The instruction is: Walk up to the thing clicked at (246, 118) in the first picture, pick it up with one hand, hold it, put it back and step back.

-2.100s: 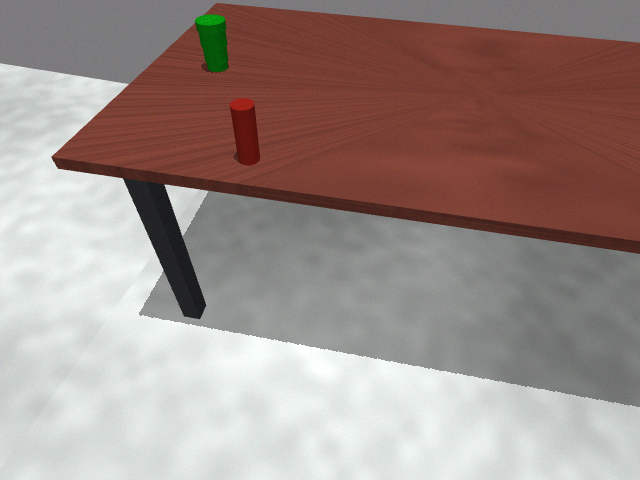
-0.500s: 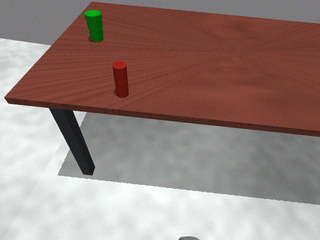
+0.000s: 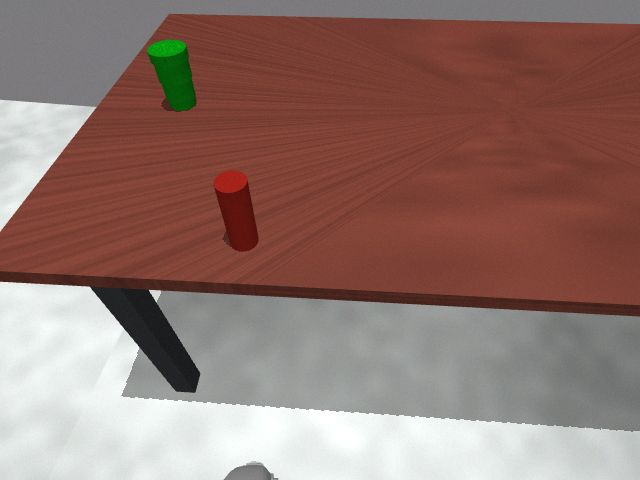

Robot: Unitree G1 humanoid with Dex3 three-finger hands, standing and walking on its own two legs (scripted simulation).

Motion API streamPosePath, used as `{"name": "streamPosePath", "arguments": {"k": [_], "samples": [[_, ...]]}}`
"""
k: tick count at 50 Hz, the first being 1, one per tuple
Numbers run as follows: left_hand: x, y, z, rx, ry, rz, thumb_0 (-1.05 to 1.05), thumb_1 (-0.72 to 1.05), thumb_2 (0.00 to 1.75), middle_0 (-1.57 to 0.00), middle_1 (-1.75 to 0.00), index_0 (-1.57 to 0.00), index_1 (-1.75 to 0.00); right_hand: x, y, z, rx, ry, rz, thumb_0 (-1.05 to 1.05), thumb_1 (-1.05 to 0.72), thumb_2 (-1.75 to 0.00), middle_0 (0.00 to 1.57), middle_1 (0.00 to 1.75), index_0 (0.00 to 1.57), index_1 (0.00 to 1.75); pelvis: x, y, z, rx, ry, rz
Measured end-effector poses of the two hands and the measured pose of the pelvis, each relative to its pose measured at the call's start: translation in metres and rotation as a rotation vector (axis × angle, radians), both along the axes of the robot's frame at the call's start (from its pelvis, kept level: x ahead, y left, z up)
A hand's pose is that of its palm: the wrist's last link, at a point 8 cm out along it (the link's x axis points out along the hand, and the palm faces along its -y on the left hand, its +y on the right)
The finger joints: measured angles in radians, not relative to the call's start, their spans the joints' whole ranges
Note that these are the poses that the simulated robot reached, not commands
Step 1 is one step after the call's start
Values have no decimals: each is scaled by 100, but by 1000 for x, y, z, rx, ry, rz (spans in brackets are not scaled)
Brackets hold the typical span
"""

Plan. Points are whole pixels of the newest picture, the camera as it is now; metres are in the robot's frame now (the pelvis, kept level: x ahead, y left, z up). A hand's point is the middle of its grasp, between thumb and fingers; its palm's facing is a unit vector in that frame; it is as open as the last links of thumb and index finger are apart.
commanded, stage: walk up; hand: left
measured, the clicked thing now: (238, 213) +0.48 +0.14 +0.04
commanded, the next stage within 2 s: stand in 1.44 s
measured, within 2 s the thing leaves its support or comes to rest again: neither
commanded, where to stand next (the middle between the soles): +0.08 +0.01 m, yaw -1 degrees
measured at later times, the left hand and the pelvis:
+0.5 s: hand out of the picture +0.11 +0.28 -0.15, palm faces -0.06 -0.93 -0.37, open 7.4 cm; pelvis +0.04 +0.02 +0.00, yaw -3 degrees
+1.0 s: hand (133, 478) +0.16 +0.26 -0.13, palm faces -0.06 -0.95 -0.32, open 7.4 cm; pelvis +0.04 +0.02 +0.02, yaw -3 degrees
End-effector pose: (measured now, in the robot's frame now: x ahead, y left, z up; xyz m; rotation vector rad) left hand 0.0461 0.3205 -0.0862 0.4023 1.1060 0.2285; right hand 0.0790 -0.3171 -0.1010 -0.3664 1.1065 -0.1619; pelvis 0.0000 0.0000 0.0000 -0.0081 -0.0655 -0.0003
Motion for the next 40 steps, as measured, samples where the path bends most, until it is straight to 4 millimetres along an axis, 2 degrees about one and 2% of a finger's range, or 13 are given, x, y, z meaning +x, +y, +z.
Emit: {"name": "streamPosePath", "arguments": {"k": [2, 5, 8, 11, 20, 34, 40], "samples": [[9, 11, -15, -11, 17, 10, 1, 89, 90, -21, -30, -21, -30, 10, 7, -2, -29, -16, -10, 0, -90, -90, 20, 30, 20, 30, 9, 11, -9, -1, 0, -2], [23, 19, -32, -33, 48, 28, 1, 90, 90, -21, -30, -20, -30, 19, 22, 0, -40, -19, -22, 0, -91, -90, 20, 30, 20, 30, 15, 20, -12, 6, -3, -16], [34, 21, -39, -53, 75, 17, 1, 90, 90, -21, -30, -20, -30, 27, 34, 5, -35, -25, -23, 0, -90, -90, 20, 30, 20, 30, 20, 23, -9, -2, 6, -31], [42, 19, -42, -63, 93, 3, 1, 90, 90, -21, -30, -20, -30, 34, 38, 6, -32, -37, -21, 0, -90, -90, 20, 30, 20, 30, 23, 24, -8, -7, 16, -45], [48, 10, -32, -48, 118, 3, 1, 90, 90, -21, -30, -20, -30, 43, 29, -5, -2, -16, -66, 0, -90, -90, 20, 30, 20, 30, 31, 18, -5, 3, 17, -45], [99, -7, -14, -80, 50, -22, 1, 90, 90, -21, -30, -20, -30, 33, 30, -1, 25, 45, -102, 0, -90, -90, 20, 30, 20, 30, 41, 17, 11, 8, 9, -55], [113, -13, -11, -101, 38, -29, 1, 90, 90, -21, -30, -20, -30, 28, 29, 4, 18, 66, -115, 0, -90, -90, 20, 30, 20, 30, 42, 17, 17, 5, 11, -57]]}}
